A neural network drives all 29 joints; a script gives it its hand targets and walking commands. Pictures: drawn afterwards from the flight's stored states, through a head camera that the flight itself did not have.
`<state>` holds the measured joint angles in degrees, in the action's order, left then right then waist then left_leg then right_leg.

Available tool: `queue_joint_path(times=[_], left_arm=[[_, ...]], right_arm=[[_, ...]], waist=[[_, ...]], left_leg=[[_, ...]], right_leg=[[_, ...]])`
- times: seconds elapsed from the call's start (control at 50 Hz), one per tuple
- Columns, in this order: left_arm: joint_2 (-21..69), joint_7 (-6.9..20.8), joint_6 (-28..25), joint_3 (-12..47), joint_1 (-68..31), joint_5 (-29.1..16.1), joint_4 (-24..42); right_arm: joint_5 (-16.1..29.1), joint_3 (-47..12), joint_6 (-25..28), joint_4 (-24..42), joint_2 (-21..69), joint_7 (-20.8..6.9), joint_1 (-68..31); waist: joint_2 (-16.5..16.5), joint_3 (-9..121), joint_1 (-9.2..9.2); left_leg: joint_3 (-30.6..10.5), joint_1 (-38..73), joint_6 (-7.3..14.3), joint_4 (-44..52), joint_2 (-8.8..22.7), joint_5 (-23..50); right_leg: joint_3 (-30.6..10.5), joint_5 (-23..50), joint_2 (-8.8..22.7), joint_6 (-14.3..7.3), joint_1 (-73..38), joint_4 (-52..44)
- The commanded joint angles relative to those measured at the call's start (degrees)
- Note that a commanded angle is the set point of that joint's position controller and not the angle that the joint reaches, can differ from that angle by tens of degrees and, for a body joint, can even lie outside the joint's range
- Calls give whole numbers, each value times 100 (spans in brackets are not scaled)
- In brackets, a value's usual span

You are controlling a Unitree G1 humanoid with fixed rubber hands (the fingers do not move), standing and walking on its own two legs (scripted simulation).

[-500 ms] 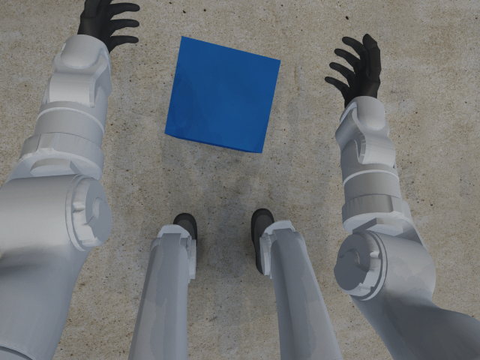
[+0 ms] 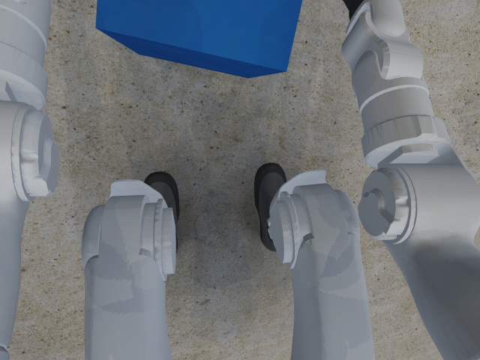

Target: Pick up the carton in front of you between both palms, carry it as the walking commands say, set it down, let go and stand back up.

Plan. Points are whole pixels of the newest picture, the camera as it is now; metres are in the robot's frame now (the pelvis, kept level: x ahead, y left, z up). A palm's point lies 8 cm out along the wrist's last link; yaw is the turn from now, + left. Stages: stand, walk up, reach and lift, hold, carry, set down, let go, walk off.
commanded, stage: reach and lift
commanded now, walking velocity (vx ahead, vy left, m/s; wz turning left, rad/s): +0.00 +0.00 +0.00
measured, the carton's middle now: out of the picture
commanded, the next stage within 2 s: none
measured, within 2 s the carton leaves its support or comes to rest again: leaves its support in 0.90 s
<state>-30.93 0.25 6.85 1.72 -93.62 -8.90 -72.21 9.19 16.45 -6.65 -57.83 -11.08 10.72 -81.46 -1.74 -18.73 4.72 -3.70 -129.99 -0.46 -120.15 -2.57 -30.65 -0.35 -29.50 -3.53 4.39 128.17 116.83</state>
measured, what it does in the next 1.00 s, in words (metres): stands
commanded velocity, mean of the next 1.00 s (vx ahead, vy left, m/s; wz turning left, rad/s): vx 0.00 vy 0.00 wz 0.00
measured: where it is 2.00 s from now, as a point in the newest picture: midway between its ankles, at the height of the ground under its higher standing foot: (219, 226)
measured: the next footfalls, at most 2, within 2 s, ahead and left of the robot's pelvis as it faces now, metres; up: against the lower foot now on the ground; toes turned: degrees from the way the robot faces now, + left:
none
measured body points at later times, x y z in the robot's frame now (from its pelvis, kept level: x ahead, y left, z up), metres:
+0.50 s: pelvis +0.01 +0.00 -0.03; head +0.39 +0.03 +0.21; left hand +0.60 +0.19 -0.21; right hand +0.56 -0.16 -0.21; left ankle +0.11 +0.12 -0.36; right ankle +0.13 -0.13 -0.36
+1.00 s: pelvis +0.02 +0.00 -0.03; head +0.38 +0.05 +0.23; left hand +0.58 +0.17 -0.20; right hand +0.57 -0.13 -0.18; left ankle +0.11 +0.12 -0.36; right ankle +0.13 -0.13 -0.36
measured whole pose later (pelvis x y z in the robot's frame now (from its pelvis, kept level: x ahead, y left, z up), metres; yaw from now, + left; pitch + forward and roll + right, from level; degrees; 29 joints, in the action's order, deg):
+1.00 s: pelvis +0.02 +0.00 -0.03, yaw +1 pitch +39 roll -4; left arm -19.3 -4.2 13.7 -2.6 -84.1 -2.9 -59.4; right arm 2.8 24.0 -12.5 -49.3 -6.4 9.9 -77.9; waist -2.6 -16.2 2.8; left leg -2.2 -131.1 0.2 -127.9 -2.5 -35.3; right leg -2.4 -34.1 -5.5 5.7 129.7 125.1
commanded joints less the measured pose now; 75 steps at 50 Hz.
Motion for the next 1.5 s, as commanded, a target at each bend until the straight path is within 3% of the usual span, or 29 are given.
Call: queue_joint_path(times=[0.0,0.08,0.24,0.36,0.52,0.6,0.64,0.68,0.74,0.8,0.86,0.96,1.02,1.06,1.1,1.18,1.22,1.34,1.48], left_arm=[[-647,0,-191,38,-1880,-57,368],[-735,-57,-323,144,-2182,-221,607],[-387,-249,-357,331,-1882,-412,670],[-212,-212,-350,189,-1434,-275,357],[184,-171,-369,387,-1960,-370,530],[1024,-52,-288,465,-2204,-265,469],[3000,357,-184,758,-2757,-198,696],[4724,856,-28,722,-2839,39,716],[5810,1291,162,350,-2322,324,989],[6243,1398,239,224,-2144,456,1269],[6641,1365,267,446,-2219,305,1810],[7208,1122,351,1112,-2627,-96,3231],[7614,948,566,1322,-2518,-80,3883],[7867,898,767,1295,-2079,70,3901],[8093,927,954,1144,-1659,276,3587],[8317,1102,1175,385,-1169,858,2530],[8303,1161,1211,-18,-1108,1127,2256],[8237,1234,1230,-634,-1125,1561,2047],[8570,1289,1327,-382,-953,1522,2490]], right_arm=[[-10,31,213,278,-753,-35,-1491],[55,-70,359,316,-897,-14,-1804],[367,-377,446,75,-934,-83,-1534],[223,-277,460,-70,-780,-64,-1260],[290,-538,440,223,-309,-65,-1868],[15,-377,365,5,359,-160,-2030],[-230,-565,242,163,2151,-568,-2703],[-471,-653,12,300,3794,-1096,-3233],[-683,-657,-269,609,4825,-1614,-3320],[-658,-665,-368,710,5294,-1802,-3187],[-409,-927,-417,951,5667,-1858,-3196],[20,-1689,-584,1728,6247,-1773,-3259],[87,-2189,-776,2318,6483,-1732,-3294],[-11,-2342,-893,2680,6472,-1710,-3264],[-220,-2280,-1025,2688,6499,-1731,-3117],[-910,-1556,-1258,1886,6591,-1844,-2656],[-1207,-1207,-1314,1641,6595,-1886,-2535],[-1571,-861,-1378,1442,6761,-1987,-2461],[-1394,-1352,-1510,1676,7251,-2086,-2241]], waist=[[872,6699,132],[778,6802,116],[922,7210,65],[754,6530,51],[708,6556,-43],[737,6171,73],[789,6010,146],[774,5695,44],[573,5567,-103],[557,5725,-186],[616,6486,-219],[930,9003,-264],[1027,10374,-308],[984,10522,-284],[867,9928,-228],[764,7997,-105],[731,7605,-88],[550,7757,-200],[355,8665,-350]], left_leg=[[119,3645,14,824,308,1043],[74,3665,21,534,293,1424],[127,4413,-47,201,199,2259],[166,3591,-17,282,177,1851],[217,3446,13,383,157,1391],[215,3430,-2,471,55,1116],[220,3354,16,427,-56,1071],[265,3145,40,358,-152,1095],[411,2848,142,312,-247,1235],[451,2843,177,273,-297,1607],[464,3330,166,230,-330,2202],[510,5198,57,236,-376,3445],[585,6046,-35,427,-464,3791],[630,6018,-81,662,-532,3566],[677,5405,-106,961,-583,2885],[758,3937,-54,1627,-633,1136],[776,3686,-24,1892,-650,734],[799,3878,20,2481,-682,525],[835,4727,3,2968,-689,873]], right_leg=[[541,1255,169,-11,-3183,-440],[514,1628,137,-43,-3274,-152],[580,2170,61,-66,-3265,122],[519,1996,13,-61,-3172,44],[480,1751,-43,-93,-3515,-34],[528,1493,-133,-118,-3480,-95],[553,1402,-229,-163,-3324,-24],[559,1327,-322,-176,-3128,70],[611,1365,-429,-205,-2896,129],[633,1660,-462,-224,-2765,193],[676,2054,-476,-242,-2742,249],[762,2706,-512,-166,-3012,179],[810,2816,-561,-82,-3267,-54],[822,2647,-594,-65,-3382,-292],[838,2179,-626,-94,-3336,-562],[799,959,-637,-191,-2960,-1160],[747,684,-647,-223,-2961,-1420],[676,515,-673,-227,-3404,-2035],[650,792,-686,-167,-4254,-2565]])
